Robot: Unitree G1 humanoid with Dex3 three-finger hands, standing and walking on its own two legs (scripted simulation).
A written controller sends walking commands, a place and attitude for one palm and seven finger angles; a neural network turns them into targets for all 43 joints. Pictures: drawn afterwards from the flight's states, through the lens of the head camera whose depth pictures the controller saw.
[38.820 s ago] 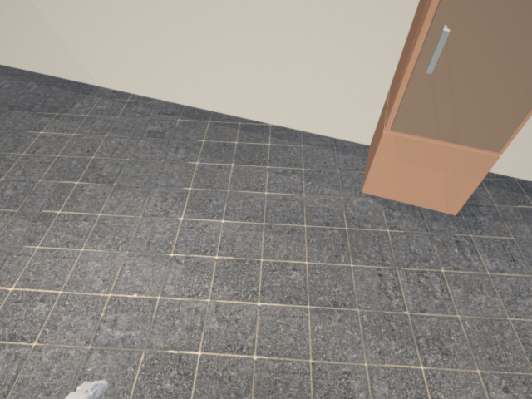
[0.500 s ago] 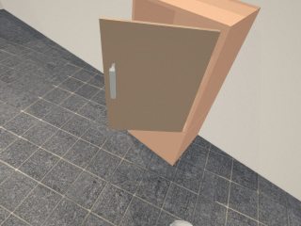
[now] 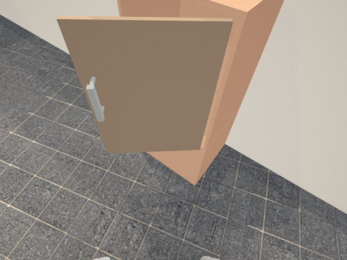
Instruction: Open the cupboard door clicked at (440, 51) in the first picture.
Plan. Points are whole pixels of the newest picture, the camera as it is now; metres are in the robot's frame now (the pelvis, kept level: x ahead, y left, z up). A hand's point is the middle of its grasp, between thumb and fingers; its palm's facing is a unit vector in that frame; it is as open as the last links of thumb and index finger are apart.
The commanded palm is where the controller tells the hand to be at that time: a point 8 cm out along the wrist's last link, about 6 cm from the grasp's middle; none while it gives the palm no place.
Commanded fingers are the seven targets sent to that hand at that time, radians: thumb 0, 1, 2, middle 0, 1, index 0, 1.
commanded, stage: come to a stop and stand still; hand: left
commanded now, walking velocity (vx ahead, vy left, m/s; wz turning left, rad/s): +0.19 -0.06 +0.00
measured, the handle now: (97, 100) +0.58 +0.22 +0.00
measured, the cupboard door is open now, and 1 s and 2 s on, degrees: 41 41 41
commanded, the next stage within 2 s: look again from close up in 1.40 s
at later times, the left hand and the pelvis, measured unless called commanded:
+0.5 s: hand out of the picture +0.05 +0.18 -0.19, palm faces +0.11 -0.97 -0.23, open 7.3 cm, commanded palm none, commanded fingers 0.00 0.90 0.90 -0.20 -0.30 -0.20 -0.30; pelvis +0.05 -0.01 -0.01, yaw +1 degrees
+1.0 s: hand out of the picture +0.05 +0.21 -0.18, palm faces +0.02 -0.98 -0.22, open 7.3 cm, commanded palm none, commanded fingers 0.00 0.90 0.90 -0.20 -0.30 -0.20 -0.30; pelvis +0.01 +0.03 -0.01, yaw +0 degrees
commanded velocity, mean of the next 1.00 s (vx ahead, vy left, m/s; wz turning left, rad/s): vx -0.07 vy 0.06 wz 0.00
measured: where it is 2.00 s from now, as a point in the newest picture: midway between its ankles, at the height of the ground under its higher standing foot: outside the picture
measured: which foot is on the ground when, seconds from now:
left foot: down 0.00-0.06, up 0.08-0.52, down 0.54-1.00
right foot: up 0.00-0.04, down 0.06-0.54, up 0.56-0.88, down 0.90-1.00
